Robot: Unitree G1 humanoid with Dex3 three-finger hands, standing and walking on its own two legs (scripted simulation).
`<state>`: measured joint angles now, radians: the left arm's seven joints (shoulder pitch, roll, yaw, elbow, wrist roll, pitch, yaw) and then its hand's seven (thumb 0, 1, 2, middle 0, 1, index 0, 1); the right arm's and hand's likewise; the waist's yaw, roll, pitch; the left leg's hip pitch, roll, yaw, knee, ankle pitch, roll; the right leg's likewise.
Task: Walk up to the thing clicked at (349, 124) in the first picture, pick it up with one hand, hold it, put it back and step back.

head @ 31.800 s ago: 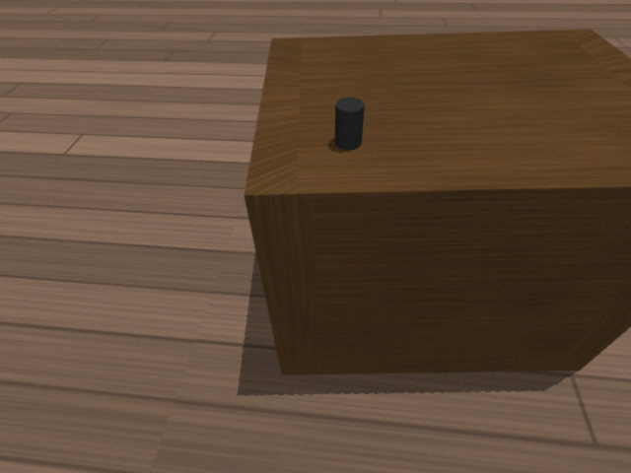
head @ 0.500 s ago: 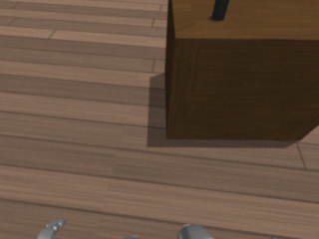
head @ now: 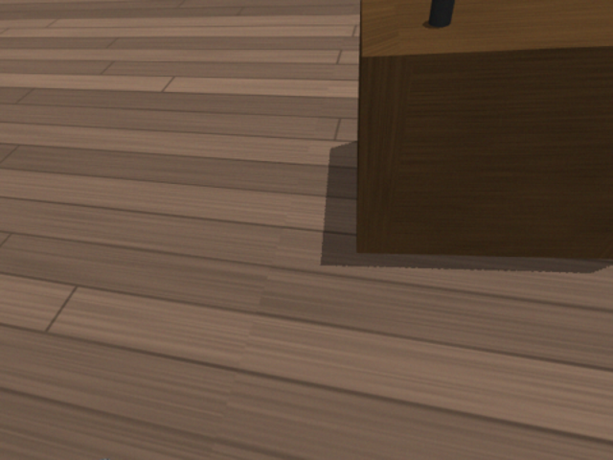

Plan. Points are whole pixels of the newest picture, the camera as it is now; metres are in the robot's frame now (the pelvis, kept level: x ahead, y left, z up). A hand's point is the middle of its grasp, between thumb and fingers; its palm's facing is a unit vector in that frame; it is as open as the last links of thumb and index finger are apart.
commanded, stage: step back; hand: right
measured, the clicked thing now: (442, 4) +1.13 -0.29 +0.09
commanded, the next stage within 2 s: stand in 0.88 s
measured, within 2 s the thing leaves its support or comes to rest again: neither
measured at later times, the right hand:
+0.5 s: hand out of the picture +0.10 -0.27 -0.15, palm faces -0.05 +0.93 -0.35, open 7.4 cm
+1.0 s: hand (495, 458) +0.17 -0.21 -0.13, palm faces +0.01 +0.94 -0.33, open 7.4 cm
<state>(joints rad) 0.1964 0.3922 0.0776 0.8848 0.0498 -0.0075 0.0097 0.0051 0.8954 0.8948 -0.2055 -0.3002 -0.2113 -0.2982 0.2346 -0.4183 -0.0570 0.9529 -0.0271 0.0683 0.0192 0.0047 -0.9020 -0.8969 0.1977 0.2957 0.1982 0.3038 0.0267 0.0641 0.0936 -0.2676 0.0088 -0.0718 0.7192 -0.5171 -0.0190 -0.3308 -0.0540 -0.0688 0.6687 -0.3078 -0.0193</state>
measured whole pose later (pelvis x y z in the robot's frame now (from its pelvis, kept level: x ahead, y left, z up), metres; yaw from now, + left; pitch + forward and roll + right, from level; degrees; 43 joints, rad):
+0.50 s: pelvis +0.02 +0.00 +0.01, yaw -1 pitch -2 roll +0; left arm 0.26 0.34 0.05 0.98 0.04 -0.06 -0.01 0.00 0.90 0.89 -0.21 -0.30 -0.21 -0.30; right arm 0.19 -0.41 -0.06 0.98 -0.03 0.02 0.02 0.00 -0.90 -0.90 0.20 0.30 0.20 0.30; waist 0.05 0.05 0.08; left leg -0.39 0.02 -0.07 0.84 -0.45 0.00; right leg -0.23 0.00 -0.04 0.56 -0.30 -0.03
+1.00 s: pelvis +0.05 +0.04 +0.02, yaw -2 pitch -2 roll +0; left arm 0.09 0.37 0.00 1.07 0.00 -0.03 0.00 0.00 0.90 0.90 -0.20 -0.30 -0.21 -0.30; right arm 0.04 -0.33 -0.01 1.06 -0.01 -0.01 0.01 0.00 -0.90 -0.90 0.20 0.30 0.20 0.30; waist 0.01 0.00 0.06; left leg -0.22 0.04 0.04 0.50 -0.24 -0.01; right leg -0.13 -0.03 0.02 0.46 -0.28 0.04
